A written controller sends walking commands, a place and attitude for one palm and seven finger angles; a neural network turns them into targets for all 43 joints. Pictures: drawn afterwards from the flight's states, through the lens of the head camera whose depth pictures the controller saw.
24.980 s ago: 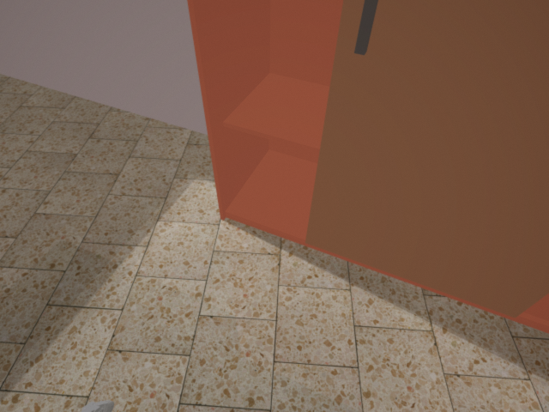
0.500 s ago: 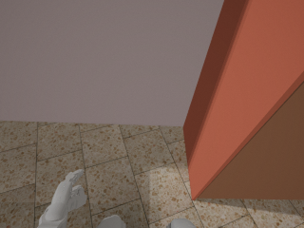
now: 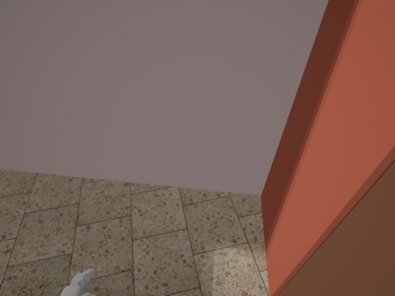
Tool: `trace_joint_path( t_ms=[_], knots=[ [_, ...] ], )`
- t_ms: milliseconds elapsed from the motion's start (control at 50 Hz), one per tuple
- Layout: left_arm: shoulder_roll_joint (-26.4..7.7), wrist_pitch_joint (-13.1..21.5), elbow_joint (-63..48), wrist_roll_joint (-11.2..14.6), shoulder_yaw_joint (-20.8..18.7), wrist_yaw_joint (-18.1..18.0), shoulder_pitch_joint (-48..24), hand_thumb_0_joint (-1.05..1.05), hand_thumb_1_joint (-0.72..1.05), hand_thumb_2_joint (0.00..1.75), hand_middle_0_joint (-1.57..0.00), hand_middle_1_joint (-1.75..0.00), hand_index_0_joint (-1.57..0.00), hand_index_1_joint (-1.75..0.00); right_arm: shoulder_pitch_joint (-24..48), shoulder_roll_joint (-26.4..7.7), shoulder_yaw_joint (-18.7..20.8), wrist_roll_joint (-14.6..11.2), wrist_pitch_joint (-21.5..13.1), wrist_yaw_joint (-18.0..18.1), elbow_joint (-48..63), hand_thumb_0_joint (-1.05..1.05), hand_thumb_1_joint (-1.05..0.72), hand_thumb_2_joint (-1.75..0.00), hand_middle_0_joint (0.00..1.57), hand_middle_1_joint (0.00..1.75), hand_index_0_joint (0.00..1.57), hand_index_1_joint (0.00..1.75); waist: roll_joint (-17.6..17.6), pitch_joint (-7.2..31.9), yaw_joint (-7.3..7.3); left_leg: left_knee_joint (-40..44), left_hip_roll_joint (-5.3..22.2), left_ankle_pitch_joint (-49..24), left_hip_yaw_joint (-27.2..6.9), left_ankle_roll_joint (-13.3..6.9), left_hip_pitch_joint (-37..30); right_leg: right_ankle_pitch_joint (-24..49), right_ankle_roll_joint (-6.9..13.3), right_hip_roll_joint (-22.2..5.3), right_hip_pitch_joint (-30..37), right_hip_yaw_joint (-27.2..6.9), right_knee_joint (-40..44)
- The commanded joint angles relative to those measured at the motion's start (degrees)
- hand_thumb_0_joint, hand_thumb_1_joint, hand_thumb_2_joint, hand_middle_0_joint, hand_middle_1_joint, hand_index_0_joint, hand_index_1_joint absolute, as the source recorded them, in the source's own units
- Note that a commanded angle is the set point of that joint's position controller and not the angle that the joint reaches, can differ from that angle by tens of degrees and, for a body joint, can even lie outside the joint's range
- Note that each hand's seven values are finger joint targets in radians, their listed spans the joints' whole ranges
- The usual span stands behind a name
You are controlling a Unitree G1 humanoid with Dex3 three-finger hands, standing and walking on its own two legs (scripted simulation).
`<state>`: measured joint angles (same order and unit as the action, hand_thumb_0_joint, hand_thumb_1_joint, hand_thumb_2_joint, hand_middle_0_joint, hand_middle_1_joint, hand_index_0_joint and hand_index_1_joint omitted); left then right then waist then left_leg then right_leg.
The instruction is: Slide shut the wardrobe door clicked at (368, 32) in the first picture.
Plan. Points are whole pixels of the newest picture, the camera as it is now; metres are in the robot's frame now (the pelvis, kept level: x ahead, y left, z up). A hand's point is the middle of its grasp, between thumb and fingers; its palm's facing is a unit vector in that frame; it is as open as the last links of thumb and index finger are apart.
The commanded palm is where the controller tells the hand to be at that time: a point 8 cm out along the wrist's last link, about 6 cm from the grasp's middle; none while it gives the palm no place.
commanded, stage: stop walking and hold the door there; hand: right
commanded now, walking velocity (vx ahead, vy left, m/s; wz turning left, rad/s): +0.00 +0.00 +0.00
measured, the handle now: out of the picture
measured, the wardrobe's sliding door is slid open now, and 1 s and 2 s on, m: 0.00 0.01 0.00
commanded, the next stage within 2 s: loosen the grip on the handle in 1.96 s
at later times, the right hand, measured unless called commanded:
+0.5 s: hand out of the picture +0.28 -0.39 +0.22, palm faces +0.67 +0.70 -0.25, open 6.7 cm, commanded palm +0.23 -0.41 +0.20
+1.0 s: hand out of the picture +0.28 -0.39 +0.21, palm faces +0.56 +0.80 -0.23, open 6.6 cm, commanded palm +0.23 -0.42 +0.20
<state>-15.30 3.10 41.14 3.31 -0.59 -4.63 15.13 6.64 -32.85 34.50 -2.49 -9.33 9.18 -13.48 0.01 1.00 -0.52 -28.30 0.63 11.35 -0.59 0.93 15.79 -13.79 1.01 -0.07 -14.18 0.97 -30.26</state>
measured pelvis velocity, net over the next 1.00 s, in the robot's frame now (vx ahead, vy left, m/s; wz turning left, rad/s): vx -0.02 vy -0.10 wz -0.05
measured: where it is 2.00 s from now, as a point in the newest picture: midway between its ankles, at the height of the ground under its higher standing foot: outside the picture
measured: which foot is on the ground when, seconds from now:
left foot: down 0.00-0.66, up 0.68-0.86, down 0.88-1.00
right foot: down 0.00-0.88, up 0.90-1.00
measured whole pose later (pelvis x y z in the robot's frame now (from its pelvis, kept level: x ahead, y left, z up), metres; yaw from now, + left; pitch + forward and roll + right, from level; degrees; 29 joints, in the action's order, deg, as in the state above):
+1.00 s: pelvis -0.02 -0.10 -0.01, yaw -3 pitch -2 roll -2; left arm -14.3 1.9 40.0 2.2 0.4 -1.6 7.8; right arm 5.6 -22.7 24.3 -5.9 -10.1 7.9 5.1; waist -1.1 -5.5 1.2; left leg -35.6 6.8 17.4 6.2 0.9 16.2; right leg -22.1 -1.7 3.7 -29.7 -0.7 -66.5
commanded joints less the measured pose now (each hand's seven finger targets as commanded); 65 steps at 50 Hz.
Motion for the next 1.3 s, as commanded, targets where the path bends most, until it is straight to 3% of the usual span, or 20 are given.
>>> trace_joint_path(
  t_ms=[0, 260, 460, 520, 560, 600, 640, 660, 720, 800, 820, 860, 880, 960, 1080, 1120, 1140, 1160, 1200, 1280],
  knots=[
    [-7.9, 3.4, -9.2, -0.1, -1.9, -0.6, -8.0, 0.0, 0.9, 0.9, -0.2, -0.3, -0.2, -0.3, 11.5, -18.4, 2.8, 1.5, -2.2, 0.5, 8.7, 0.0, -0.9, -0.9, 0.45, 1.4, 0.45, 1.4, -5.1, 4.3, 1.24, 4.0, 2.4, 1.0, -2.7, -1.2, -6.3, -8.0, 1.9, -7.0, -4.6, -8.5, 11.8],
    [-7.5, 1.9, -7.8, -0.6, -2.7, 0.3, -7.9, 0.0, 0.9, 0.9, -0.2, -0.3, -0.2, -0.3, 10.2, -20.8, 5.2, 1.1, -3.0, -0.2, 6.7, 0.0, -0.9, -0.9, 0.45, 1.4, 0.45, 1.4, 4.0, 5.0, 0.73, 10.1, 14.0, 3.9, -14.3, -5.3, 1.1, -4.9, 0.6, -1.6, -2.0, -3.7, -2.1],
    [-7.3, 1.0, -10.8, 0.0, -2.0, 0.0, -10.9, 0.0, 0.9, 0.9, -0.2, -0.3, -0.2, -0.3, 7.7, -13.8, 0.1, 0.1, -3.8, -1.1, 14.5, 0.0, -0.9, -0.9, 0.45, 1.4, 0.45, 1.4, -6.7, 5.4, 2.45, -8.9, 4.8, 6.6, 1.3, -0.1, -0.2, 4.0, 4.6, -7.5, -4.9, -10.2, 6.7],
    [-6.3, 0.3, -10.1, -0.4, -2.3, 0.6, -10.6, 0.0, 0.9, 0.9, -0.2, -0.3, -0.2, -0.3, 9.7, -13.3, -1.6, -0.2, -3.7, -1.4, 13.8, 0.0, -0.9, -0.9, 0.45, 1.4, 0.45, 1.4, 12.4, 3.4, 1.09, 6.3, 17.6, 7.0, -15.3, -5.5, 0.7, -11.3, 0.4, 0.9, -9.3, -2.8, -8.1],
    [-6.6, 0.2, -8.5, -0.9, -2.5, 1.2, -10.6, 0.0, 0.9, 0.9, -0.2, -0.3, -0.2, -0.3, 12.5, -13.0, -1.7, -0.2, -3.8, -1.5, 13.5, 0.0, -0.9, -0.9, 0.45, 1.4, 0.45, 1.4, 16.1, 1.5, 0.54, 11.0, 26.1, 12.7, -21.8, -8.5, 10.0, -13.5, -0.1, -1.3, -4.3, -8.0, -17.9],
    [-5.8, 0.1, -7.5, -1.1, -1.6, 1.4, -10.8, 0.0, 0.9, 0.9, -0.2, -0.3, -0.2, -0.3, 16.6, -12.7, -2.9, 0.3, -3.6, -1.8, 16.0, 0.0, -0.9, -0.9, 0.45, 1.4, 0.45, 1.4, 8.8, 2.2, -1.82, 0.9, 20.5, 7.3, -10.7, -4.1, 13.8, -9.3, 1.4, -2.7, 3.1, -8.2, -3.1],
    [-6.7, 0.2, -10.2, 0.0, -1.2, 0.5, -13.1, 0.0, 0.9, 0.9, -0.2, -0.3, -0.2, -0.3, 13.7, -8.9, -6.5, 0.0, -4.3, -2.4, 22.0, 0.0, -0.9, -0.9, 0.45, 1.4, 0.45, 1.4, -21.5, 3.9, 0.04, -25.4, 3.5, 16.8, 6.0, 0.9, 15.6, -7.1, 4.8, -11.5, 2.9, -15.1, 14.2],
    [-5.6, 0.4, -11.4, 0.0, -1.0, 0.6, -12.0, 0.0, 0.9, 0.9, -0.2, -0.3, -0.2, -0.3, 14.0, -9.6, -6.8, 0.4, -4.3, -1.9, 24.0, 0.0, -0.9, -0.9, 0.45, 1.4, 0.45, 1.4, -24.5, 6.2, 0.15, -38.4, 2.4, 22.5, 2.8, 0.4, 13.7, -13.1, 7.8, -14.8, -2.0, -21.8, 17.8],
    [-5.7, 2.1, -8.7, -0.6, -1.8, 0.5, -10.0, 0.0, 0.9, 0.9, -0.2, -0.3, -0.2, -0.3, 10.9, -8.0, -6.4, -0.5, -3.8, -1.3, 23.6, 0.0, -0.9, -0.9, 0.45, 1.4, 0.45, 1.4, -2.0, 5.2, 0.48, -34.5, 3.6, 19.3, 3.9, 0.8, 14.4, 3.3, 10.8, -11.4, 3.4, -16.5, 11.4],
    [-6.0, 3.0, -9.8, -0.9, -0.7, 1.6, -12.3, 0.0, 0.9, 0.9, -0.2, -0.3, -0.2, -0.3, 7.1, -6.4, -7.2, -0.8, -2.5, -1.7, 25.0, 0.0, -0.9, -0.9, 0.45, 1.4, 0.45, 1.4, -8.9, 6.5, 2.76, -6.4, 3.6, 10.3, 7.6, 0.3, -1.2, 15.4, 6.7, -7.7, 2.7, -7.7, 6.3],
    [-5.8, 2.8, -10.1, -1.2, -0.6, 1.8, -12.7, 0.0, 0.9, 0.9, -0.2, -0.3, -0.2, -0.3, 6.6, -6.4, -7.2, -0.8, -2.3, -1.9, 25.1, 0.0, -0.9, -0.9, 0.45, 1.4, 0.45, 1.4, -6.0, 6.3, 3.29, 2.7, 5.5, 3.4, 5.9, -0.6, -7.2, 10.7, 4.4, -6.5, -1.0, -7.0, 2.5],
    [-5.9, 1.9, -12.5, -1.3, -1.3, 2.2, -13.9, 0.0, 0.9, 0.9, -0.2, -0.3, -0.2, -0.3, 7.7, -9.4, -5.4, -0.8, -2.5, -1.7, 23.3, 0.0, -0.9, -0.9, 0.45, 1.4, 0.45, 1.4, 16.5, 3.4, 2.25, 14.7, 32.1, -10.6, -32.6, -12.8, -17.3, -15.8, -1.9, 2.5, -24.2, -3.8, -27.6],
    [-7.1, 2.3, -11.0, -1.5, -1.7, 2.3, -11.7, 0.0, 0.9, 0.9, -0.2, -0.3, -0.2, -0.3, 8.4, -8.1, -4.9, -2.0, -2.1, -1.6, 21.3, 0.0, -0.9, -0.9, 0.45, 1.4, 0.45, 1.4, 8.9, 4.0, 1.47, 12.6, 35.8, -12.1, -30.9, -14.1, -10.9, -13.3, -3.3, -1.1, -22.1, -11.2, -38.5],
    [-4.1, 1.1, -9.8, -1.5, -0.7, 2.3, -12.2, 0.0, 0.9, 0.9, -0.2, -0.3, -0.2, -0.3, 11.2, -7.3, -5.4, -1.4, -3.4, -1.4, 28.5, 0.0, -0.9, -0.9, 0.45, 1.4, 0.45, 1.4, 9.8, 6.4, 0.04, 4.3, 25.0, -20.8, -8.1, -7.8, -9.3, -7.3, -3.9, -3.4, -19.8, -6.7, -40.0],
    [-0.8, 1.2, -11.4, -2.1, -0.8, 0.9, -14.3, 0.0, 0.9, 0.9, -0.2, -0.3, -0.2, -0.3, 11.1, -0.5, -11.9, -0.8, -3.4, -1.0, 38.6, 0.0, -0.9, -0.9, 0.45, 1.4, 0.45, 1.4, 13.1, 6.2, 0.4, 1.1, 19.2, -9.6, 0.5, -3.8, -0.7, -3.4, -2.0, 1.3, 2.8, 8.8, -2.5],
    [-1.8, 1.5, -13.0, -1.6, -1.3, 0.5, -13.2, 0.0, 0.9, 0.9, -0.2, -0.3, -0.2, -0.3, 12.0, 3.8, -16.5, -0.9, -4.1, -1.3, 45.4, 0.0, -0.9, -0.9, 0.45, 1.4, 0.45, 1.4, 1.8, 9.2, -0.82, -12.0, 11.7, -7.9, 6.2, -0.6, 1.8, 4.5, -1.0, -2.2, 11.0, 6.2, 5.1],
    [-4.0, 2.0, -14.3, -1.2, -2.0, 0.5, -13.3, 0.0, 0.9, 0.9, -0.2, -0.3, -0.2, -0.3, 13.4, 6.2, -18.9, -0.9, -5.0, -1.6, 48.6, 0.0, -0.9, -0.9, 0.45, 1.4, 0.45, 1.4, -12.6, 10.5, -0.66, -22.0, 4.6, 4.2, 9.4, 1.9, 8.1, 15.2, 2.7, -12.1, 13.6, -6.3, 6.4],
    [-4.0, 2.5, -14.7, -0.9, -2.2, 1.0, -12.3, 0.0, 0.9, 0.9, -0.2, -0.3, -0.2, -0.3, 15.7, 9.5, -22.6, -0.6, -5.6, -2.2, 50.4, 0.0, -0.9, -0.9, 0.45, 1.4, 0.45, 1.4, -16.0, 11.0, -0.82, -30.0, 1.0, 21.1, 6.6, 1.3, 10.3, 22.2, 7.2, -17.4, 12.1, -13.8, 9.3],
    [-1.7, 3.2, -12.9, -1.1, -1.5, 1.6, -12.9, 0.0, 0.9, 0.9, -0.2, -0.3, -0.2, -0.3, 15.6, 11.0, -24.6, -0.3, -4.7, -2.4, 48.9, 0.0, -0.9, -0.9, 0.45, 1.4, 0.45, 1.4, -14.0, 10.1, -0.54, -22.3, 1.5, 17.7, 3.5, 0.7, 9.2, 31.1, 8.9, -16.6, 13.0, -10.3, 4.7],
    [-1.9, 2.8, -13.4, -1.8, -0.5, 3.1, -13.5, 0.0, 0.9, 0.9, -0.2, -0.3, -0.2, -0.3, 18.8, 11.9, -27.9, 1.2, -2.8, -2.9, 47.0, 0.0, -0.9, -0.9, 0.45, 1.4, 0.45, 1.4, -5.1, 9.5, -0.35, 2.7, 2.5, -8.3, 0.4, -1.4, -5.7, 14.7, 0.6, -7.9, 5.8, 1.8, -4.4]
  ],
)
